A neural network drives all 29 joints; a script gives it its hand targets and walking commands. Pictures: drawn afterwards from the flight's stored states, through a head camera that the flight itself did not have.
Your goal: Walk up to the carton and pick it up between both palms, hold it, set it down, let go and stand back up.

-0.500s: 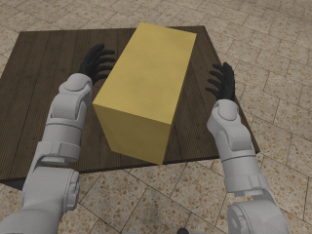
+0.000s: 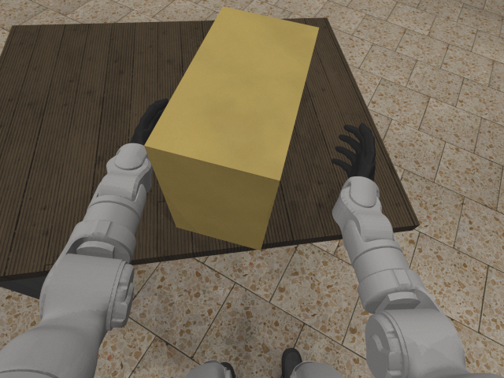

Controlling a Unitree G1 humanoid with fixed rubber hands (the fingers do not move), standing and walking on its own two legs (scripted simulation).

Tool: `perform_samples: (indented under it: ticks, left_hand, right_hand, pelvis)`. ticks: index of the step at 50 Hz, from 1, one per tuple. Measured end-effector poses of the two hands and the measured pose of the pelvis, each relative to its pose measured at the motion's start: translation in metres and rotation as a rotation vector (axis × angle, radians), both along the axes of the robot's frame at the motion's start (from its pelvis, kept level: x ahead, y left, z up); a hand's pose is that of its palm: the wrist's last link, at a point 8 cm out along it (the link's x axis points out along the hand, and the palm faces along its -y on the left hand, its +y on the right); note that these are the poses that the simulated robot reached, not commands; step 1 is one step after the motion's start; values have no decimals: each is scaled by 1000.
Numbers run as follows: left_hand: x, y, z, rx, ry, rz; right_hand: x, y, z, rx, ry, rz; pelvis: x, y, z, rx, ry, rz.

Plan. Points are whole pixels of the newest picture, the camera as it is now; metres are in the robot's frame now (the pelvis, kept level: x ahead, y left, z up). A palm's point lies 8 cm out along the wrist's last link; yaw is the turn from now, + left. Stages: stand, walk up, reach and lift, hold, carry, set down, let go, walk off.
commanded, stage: reach and lift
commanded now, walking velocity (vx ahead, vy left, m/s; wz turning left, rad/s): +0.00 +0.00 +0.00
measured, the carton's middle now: (242, 134) +0.49 +0.03 +0.04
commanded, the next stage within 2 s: none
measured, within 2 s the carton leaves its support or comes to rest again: neither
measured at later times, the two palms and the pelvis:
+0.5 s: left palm (159, 150) +0.45 +0.17 +0.04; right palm (339, 179) +0.40 -0.13 +0.03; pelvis -0.02 +0.01 -0.02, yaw +0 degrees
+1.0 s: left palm (169, 153) +0.46 +0.15 +0.03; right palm (319, 188) +0.39 -0.10 +0.02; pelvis +0.00 +0.03 -0.01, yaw +0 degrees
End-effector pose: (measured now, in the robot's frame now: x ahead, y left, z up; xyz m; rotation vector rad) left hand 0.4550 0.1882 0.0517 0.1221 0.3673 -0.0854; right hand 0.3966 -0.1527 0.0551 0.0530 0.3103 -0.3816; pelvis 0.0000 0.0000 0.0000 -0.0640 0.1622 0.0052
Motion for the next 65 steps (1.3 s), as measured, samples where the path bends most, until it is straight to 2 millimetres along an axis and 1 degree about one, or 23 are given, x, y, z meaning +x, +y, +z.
perform_samples:
  ticks: [3,6,8,12,18,24,27,30,32,34,40,45,52,65]
  left_hand:
    - [-6,-2,-16,6,4,-9]
    - [-9,-5,-26,5,-14,-16]
    - [-9,-6,-27,3,-36,-19]
    - [-5,-6,-21,4,-84,-17]
    - [0,-9,-15,12,-92,-23]
    - [0,-16,-14,-6,-95,-38]
    - [0,-22,-14,-20,-96,-51]
    - [1,-33,-15,-68,-87,-51]
    - [1,-33,-17,-104,-80,-31]
    - [1,-33,-18,-115,-81,-35]
    - [-1,-33,-19,-135,-103,-42]
    - [0,-34,-21,-133,-98,-51]
    - [0,-33,-22,-138,-108,-57]
    - [0,-34,-21,-133,-106,-49]
  right_hand:
    - [-1,2,-10,-17,9,16]
    - [-1,4,-20,-27,19,32]
    - [-2,7,-26,-28,26,41]
    - [-3,9,-34,-36,30,47]
    - [-1,10,-31,-36,10,31]
    - [5,20,-24,-65,-14,66]
    - [7,31,-23,-63,-22,92]
    - [7,51,-26,-51,-28,138]
    - [4,54,-29,-24,-37,85]
    - [3,54,-30,-32,-50,67]
    - [0,54,-30,-78,-82,82]
    - [-3,54,-33,-58,-91,56]
    - [-4,56,-33,-47,-94,35]
    - [-4,56,-33,-38,-85,39]
  pelvis:
    - [-4,1,-4,-1,52,-3]
    - [-9,2,-9,-2,91,-4]
    - [-13,3,-12,-3,111,-4]
    - [-18,4,-16,-8,147,-2]
    - [-23,7,-21,-12,176,-3]
    - [-24,9,-22,-14,176,-2]
    - [-24,10,-22,-15,178,-1]
    - [-23,11,-22,-16,179,0]
    - [-23,12,-22,-17,180,2]
    - [-22,14,-21,-19,181,4]
    - [-16,20,-20,-28,167,6]
    - [-9,26,-17,-35,156,7]
    - [1,31,-11,-42,143,8]
    - [14,31,-5,-42,114,13]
